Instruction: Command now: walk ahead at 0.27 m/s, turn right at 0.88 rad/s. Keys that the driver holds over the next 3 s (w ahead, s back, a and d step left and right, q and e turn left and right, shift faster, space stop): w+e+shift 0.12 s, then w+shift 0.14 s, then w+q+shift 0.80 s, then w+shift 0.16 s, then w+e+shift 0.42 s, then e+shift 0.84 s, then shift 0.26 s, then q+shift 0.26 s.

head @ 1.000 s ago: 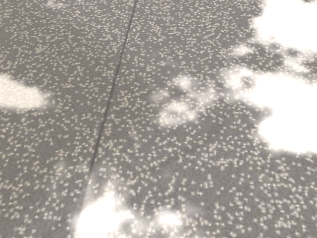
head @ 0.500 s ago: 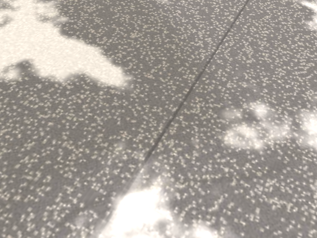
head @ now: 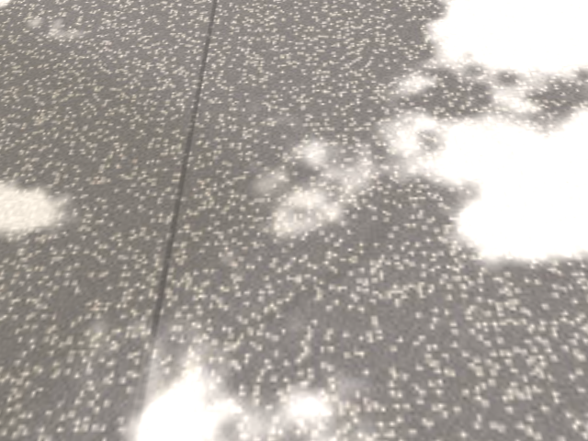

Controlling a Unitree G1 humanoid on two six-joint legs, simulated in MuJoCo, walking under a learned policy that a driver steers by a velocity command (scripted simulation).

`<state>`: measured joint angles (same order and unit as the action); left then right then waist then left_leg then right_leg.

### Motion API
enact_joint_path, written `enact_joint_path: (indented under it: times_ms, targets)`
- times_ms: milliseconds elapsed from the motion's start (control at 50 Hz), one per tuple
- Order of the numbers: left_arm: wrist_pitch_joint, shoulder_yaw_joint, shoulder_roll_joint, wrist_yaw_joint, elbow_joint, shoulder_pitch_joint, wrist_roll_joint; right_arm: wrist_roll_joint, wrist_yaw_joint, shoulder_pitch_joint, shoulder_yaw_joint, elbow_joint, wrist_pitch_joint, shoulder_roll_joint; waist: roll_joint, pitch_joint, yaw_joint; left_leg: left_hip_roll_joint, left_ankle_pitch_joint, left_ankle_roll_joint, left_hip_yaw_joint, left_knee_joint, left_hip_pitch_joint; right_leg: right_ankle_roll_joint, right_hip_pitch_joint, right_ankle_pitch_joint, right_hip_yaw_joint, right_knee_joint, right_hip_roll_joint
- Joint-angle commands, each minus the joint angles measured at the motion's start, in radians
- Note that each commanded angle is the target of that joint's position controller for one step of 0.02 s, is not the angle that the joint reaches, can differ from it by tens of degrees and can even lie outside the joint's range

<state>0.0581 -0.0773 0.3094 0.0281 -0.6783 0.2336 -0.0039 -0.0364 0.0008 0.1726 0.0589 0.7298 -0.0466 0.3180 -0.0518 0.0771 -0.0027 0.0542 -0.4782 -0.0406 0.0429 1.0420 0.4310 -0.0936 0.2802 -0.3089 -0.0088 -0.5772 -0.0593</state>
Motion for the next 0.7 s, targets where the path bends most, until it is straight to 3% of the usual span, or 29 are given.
enact_joint_path:
  times_ms: [20, 80, 120, 160, 220, 280, 340, 380, 400, 420, 440, 460, 480, 500, 520, 540, 580, 620, 700]
  targets:
    - [-0.007, -0.037, 0.152, -0.009, 0.057, 0.03, -0.001, -0.023, -0.019, -0.071, 0.026, -0.089, 0.03, 0.12, 0.195, -0.057, -0.035, 0.002, 0.146, -0.008, -0.072, 0.028, 0.254, -0.141, -0.189, -0.378, 0.458, 0.418, 0.221]
    - [-0.044, -0.042, 0.174, -0.003, 0.034, 0.09, -0.003, -0.02, -0.032, -0.074, 0.017, -0.082, 0.039, 0.082, 0.123, -0.06, -0.036, -0.013, 0.223, -0.021, -0.077, -0.048, 0.269, -0.137, -0.208, -0.308, 0.454, 0.415, 0.194]
    - [-0.059, -0.044, 0.183, -0.004, 0.024, 0.115, -0.004, -0.017, -0.031, -0.096, 0.013, -0.085, 0.046, 0.076, 0.138, -0.053, -0.045, -0.022, 0.248, -0.036, -0.079, -0.113, 0.281, -0.144, -0.202, -0.286, 0.464, 0.407, 0.179]
    - [-0.072, -0.037, 0.17, -0.006, 0.017, 0.131, -0.005, -0.011, -0.031, -0.111, 0.011, -0.084, 0.05, 0.076, 0.177, -0.042, -0.055, -0.02, 0.284, -0.05, -0.069, -0.188, 0.287, -0.149, -0.194, -0.252, 0.457, 0.411, 0.178]
    - [-0.093, -0.03, 0.158, -0.008, 0.004, 0.165, -0.006, -0.006, -0.033, -0.164, 0.003, -0.096, 0.064, 0.067, 0.189, -0.031, -0.082, -0.017, 0.334, -0.055, -0.056, -0.311, 0.247, -0.147, -0.173, -0.189, 0.451, 0.405, 0.181]
    - [-0.111, -0.027, 0.171, -0.008, -0.003, 0.172, -0.008, 0.004, -0.039, -0.211, -0.003, -0.115, 0.078, 0.07, 0.186, -0.018, -0.101, -0.013, 0.348, -0.023, -0.043, -0.402, 0.203, -0.148, -0.17, -0.174, 0.458, 0.405, 0.214]
    - [-0.127, -0.023, 0.178, -0.009, -0.012, 0.165, -0.012, 0.013, -0.046, -0.232, -0.002, -0.141, 0.085, 0.089, 0.186, 0.02, -0.103, 0.007, 0.318, 0.043, -0.026, -0.447, 0.171, -0.142, -0.194, -0.172, 0.447, 0.449, 0.267]
    - [-0.133, -0.021, 0.182, -0.015, -0.03, 0.158, -0.017, 0.014, -0.049, -0.194, 0.001, -0.147, 0.086, 0.098, 0.173, 0.041, -0.076, -0.003, 0.269, 0.096, -0.003, -0.484, 0.108, -0.129, -0.213, -0.071, 0.387, 0.461, 0.288]
    - [-0.137, -0.018, 0.185, -0.017, -0.037, 0.139, -0.019, 0.016, -0.046, -0.127, 0.005, -0.133, 0.086, 0.101, 0.161, 0.023, -0.035, -0.034, 0.248, 0.125, 0.019, -0.511, 0.005, -0.113, -0.201, 0.139, 0.329, 0.414, 0.281]
    - [-0.138, -0.015, 0.183, -0.019, -0.047, 0.126, -0.024, 0.014, -0.036, 0.002, 0.016, -0.095, 0.087, 0.111, 0.125, -0.042, 0.035, -0.086, 0.232, 0.151, 0.047, -0.534, -0.165, -0.093, -0.184, 0.463, 0.246, 0.258, 0.25]
    - [-0.139, -0.006, 0.16, -0.023, -0.049, 0.111, -0.034, 0.011, -0.023, 0.228, 0.035, -0.022, 0.094, 0.149, 0.043, -0.17, 0.135, -0.1, 0.174, 0.18, 0.015, -0.518, -0.447, -0.065, -0.08, 0.676, 0.135, -0.052, 0.184]
    - [-0.147, 0.016, 0.109, -0.025, 0.0, 0.092, -0.022, 0.0, -0.012, 0.42, 0.061, 0.004, 0.1, 0.254, -0.16, -0.291, 0.202, 0.121, -0.244, 0.263, -0.406, -0.649, -0.684, -0.002, 0.186, 0.489, 0.03, -0.462, 0.087]
    - [-0.158, 0.033, 0.054, -0.02, 0.033, 0.066, -0.034, 0.003, -0.026, 0.381, 0.057, 0.012, 0.106, 0.255, -0.268, -0.216, 0.127, 0.233, -0.448, 0.307, -0.877, -0.851, -0.741, 0.028, 0.498, -0.107, 0.062, -0.62, -0.042]
    - [-0.163, 0.034, 0.091, -0.018, 0.042, -0.017, -0.054, 0.014, -0.041, 0.267, 0.041, -0.001, 0.103, 0.18, -0.102, -0.101, 0.093, 0.239, -0.343, 0.307, -0.872, -0.839, -0.648, 0.016, 0.592, -0.02, 0.129, -0.7, 0.019]
    - [-0.171, 0.032, 0.113, -0.01, 0.037, -0.04, -0.059, 0.019, -0.042, 0.245, 0.043, -0.01, 0.104, 0.166, 0.0, -0.087, 0.079, 0.207, -0.21, 0.307, -0.726, -0.809, -0.58, 0.021, 0.57, 0.058, 0.125, -0.686, 0.073]
    - [-0.176, 0.036, 0.11, -0.004, 0.035, -0.043, -0.067, 0.02, -0.039, 0.248, 0.041, -0.005, 0.106, 0.155, 0.038, -0.083, 0.064, 0.164, -0.13, 0.301, -0.638, -0.828, -0.51, 0.029, 0.526, 0.08, 0.117, -0.637, 0.103]
    - [-0.159, 0.051, 0.089, 0.006, 0.045, -0.053, -0.084, 0.028, -0.025, 0.244, 0.026, 0.014, 0.116, 0.116, 0.001, -0.03, 0.022, 0.088, -0.035, 0.301, -0.554, -0.874, -0.397, 0.072, 0.488, 0.087, 0.1, -0.554, 0.129]
    - [-0.137, 0.061, 0.076, 0.012, 0.066, -0.096, -0.085, 0.039, -0.02, 0.27, 0.026, 0.029, 0.128, 0.116, -0.004, 0.006, 0.017, 0.056, 0.066, 0.316, -0.509, -0.904, -0.335, 0.105, 0.499, 0.081, 0.064, -0.499, 0.132]
    - [-0.133, 0.087, 0.048, 0.024, 0.145, -0.311, -0.056, 0.04, -0.013, 0.31, 0.037, 0.049, 0.132, 0.124, 0.012, 0.058, 0.064, -0.005, 0.389, 0.305, -0.439, -0.933, -0.241, 0.146, 0.443, 0.234, -0.007, -0.22, 0.094]
